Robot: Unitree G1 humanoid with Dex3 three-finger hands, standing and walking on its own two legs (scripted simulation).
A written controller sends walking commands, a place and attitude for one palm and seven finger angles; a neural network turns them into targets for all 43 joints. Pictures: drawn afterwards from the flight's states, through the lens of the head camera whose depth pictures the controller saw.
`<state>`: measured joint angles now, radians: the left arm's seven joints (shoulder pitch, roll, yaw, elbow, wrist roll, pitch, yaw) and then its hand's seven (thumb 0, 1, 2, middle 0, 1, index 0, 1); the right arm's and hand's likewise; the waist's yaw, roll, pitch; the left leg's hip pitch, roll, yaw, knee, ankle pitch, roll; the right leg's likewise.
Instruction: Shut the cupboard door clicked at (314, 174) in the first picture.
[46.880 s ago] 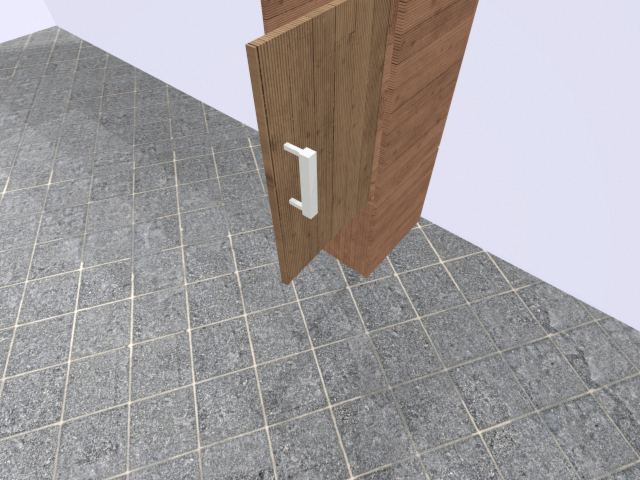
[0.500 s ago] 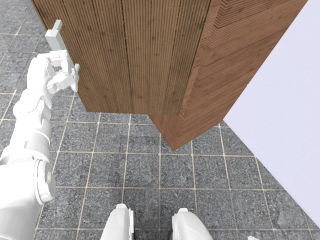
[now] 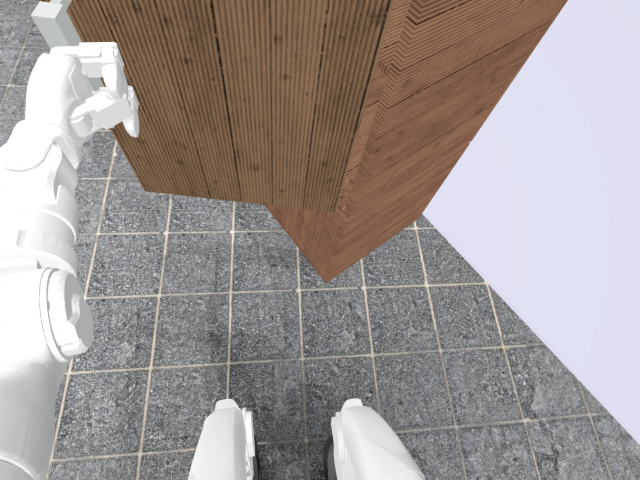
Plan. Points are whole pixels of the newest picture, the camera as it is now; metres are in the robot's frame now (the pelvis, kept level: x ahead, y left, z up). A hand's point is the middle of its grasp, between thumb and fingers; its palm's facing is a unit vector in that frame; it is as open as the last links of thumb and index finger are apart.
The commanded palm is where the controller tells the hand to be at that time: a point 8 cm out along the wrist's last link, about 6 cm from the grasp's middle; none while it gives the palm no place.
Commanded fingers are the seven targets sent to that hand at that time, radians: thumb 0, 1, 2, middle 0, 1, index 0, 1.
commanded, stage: push the door shut along its arc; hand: left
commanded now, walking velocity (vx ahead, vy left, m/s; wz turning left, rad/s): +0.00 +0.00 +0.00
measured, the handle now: (88, 61) +0.61 +0.23 +0.09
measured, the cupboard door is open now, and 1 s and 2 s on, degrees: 49 40 40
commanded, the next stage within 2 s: pull the fist back off the door in 0.64 s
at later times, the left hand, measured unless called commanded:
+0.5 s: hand (165, 59) +0.59 +0.14 +0.11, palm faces -0.27 -0.96 -0.03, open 3.1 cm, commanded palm +0.60 +0.17 +0.10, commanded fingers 0.00 0.90 0.90 -1.30 -1.50 -1.30 -1.50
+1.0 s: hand (176, 56) +0.62 +0.13 +0.09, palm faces +0.12 -0.99 -0.05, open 2.8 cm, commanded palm +0.59 +0.15 +0.10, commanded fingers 0.00 0.90 0.90 -1.30 -1.50 -1.30 -1.50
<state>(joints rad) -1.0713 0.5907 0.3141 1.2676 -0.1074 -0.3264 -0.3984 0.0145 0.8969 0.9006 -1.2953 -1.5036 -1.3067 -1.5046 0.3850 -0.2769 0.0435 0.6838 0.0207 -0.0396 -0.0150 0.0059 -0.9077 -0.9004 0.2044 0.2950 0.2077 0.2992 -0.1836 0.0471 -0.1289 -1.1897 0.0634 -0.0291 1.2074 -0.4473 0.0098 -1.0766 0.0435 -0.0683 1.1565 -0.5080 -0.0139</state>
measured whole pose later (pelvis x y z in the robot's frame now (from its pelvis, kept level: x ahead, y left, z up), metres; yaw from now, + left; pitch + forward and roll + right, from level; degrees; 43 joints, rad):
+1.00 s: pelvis +0.00 +0.00 -0.02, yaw -2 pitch +31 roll -6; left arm -1.29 0.56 0.39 1.23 0.11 -0.19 0.05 -0.02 0.81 0.89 -1.29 -1.50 -1.29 -1.50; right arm 0.46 -0.23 0.06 0.63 -0.08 -0.04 0.07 0.00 -0.91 -0.90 0.20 0.29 0.21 0.30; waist -0.28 0.08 -0.13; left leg -1.35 0.08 -0.04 1.28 -0.47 0.01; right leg -1.23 0.06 -0.07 1.21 -0.52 -0.01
